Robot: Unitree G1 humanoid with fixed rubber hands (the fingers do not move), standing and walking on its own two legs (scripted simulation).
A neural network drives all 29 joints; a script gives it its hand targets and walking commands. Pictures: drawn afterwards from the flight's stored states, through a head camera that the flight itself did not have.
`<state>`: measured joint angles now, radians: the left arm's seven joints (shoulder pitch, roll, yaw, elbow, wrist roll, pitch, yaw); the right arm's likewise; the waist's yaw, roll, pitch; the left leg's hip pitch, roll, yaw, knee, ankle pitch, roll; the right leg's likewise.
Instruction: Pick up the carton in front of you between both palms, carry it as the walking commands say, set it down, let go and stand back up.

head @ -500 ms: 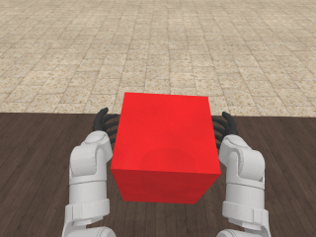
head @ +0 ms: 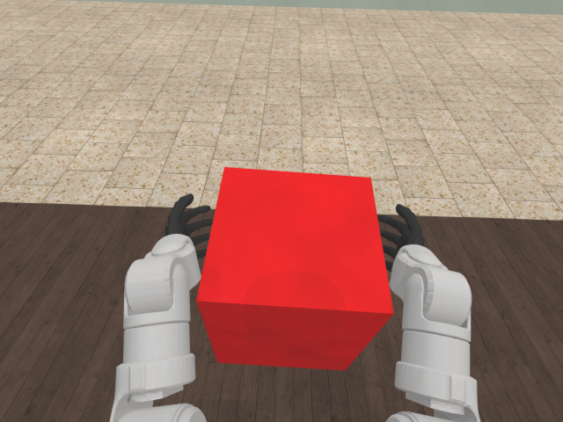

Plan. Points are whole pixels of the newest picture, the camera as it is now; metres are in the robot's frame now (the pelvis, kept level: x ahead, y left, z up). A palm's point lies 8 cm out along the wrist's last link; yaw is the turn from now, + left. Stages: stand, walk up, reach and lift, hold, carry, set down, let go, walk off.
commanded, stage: carry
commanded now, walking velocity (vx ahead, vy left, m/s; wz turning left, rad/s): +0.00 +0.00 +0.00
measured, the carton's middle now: (289, 276) +0.33 +0.00 +0.03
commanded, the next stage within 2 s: none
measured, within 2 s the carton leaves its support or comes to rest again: neither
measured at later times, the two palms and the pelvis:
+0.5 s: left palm (156, 249) +0.31 +0.18 +0.11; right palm (389, 259) +0.31 -0.13 +0.11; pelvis -0.01 +0.03 +0.00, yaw +0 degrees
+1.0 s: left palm (166, 236) +0.34 +0.18 +0.11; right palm (388, 249) +0.34 -0.13 +0.10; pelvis +0.01 +0.02 +0.00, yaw +0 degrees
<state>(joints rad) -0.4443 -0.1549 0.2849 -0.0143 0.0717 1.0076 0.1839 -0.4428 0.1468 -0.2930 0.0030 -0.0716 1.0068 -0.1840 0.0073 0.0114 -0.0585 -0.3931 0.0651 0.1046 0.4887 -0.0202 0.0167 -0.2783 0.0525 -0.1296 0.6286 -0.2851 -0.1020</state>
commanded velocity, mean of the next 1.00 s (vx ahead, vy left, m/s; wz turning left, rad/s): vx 0.00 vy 0.00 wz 0.00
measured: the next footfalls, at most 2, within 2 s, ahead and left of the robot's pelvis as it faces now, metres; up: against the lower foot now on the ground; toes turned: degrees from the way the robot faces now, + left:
none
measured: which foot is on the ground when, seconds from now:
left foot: down 0.00-1.00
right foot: down 0.00-1.00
